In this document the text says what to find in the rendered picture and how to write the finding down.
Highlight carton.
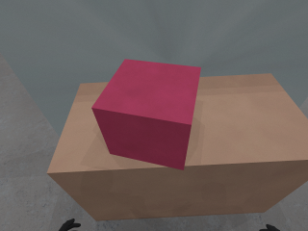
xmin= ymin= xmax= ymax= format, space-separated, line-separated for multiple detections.
xmin=91 ymin=59 xmax=201 ymax=170

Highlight pedestal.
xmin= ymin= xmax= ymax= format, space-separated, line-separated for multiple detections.
xmin=46 ymin=73 xmax=308 ymax=221

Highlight left robot hand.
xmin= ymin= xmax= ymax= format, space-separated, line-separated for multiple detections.
xmin=59 ymin=218 xmax=81 ymax=231

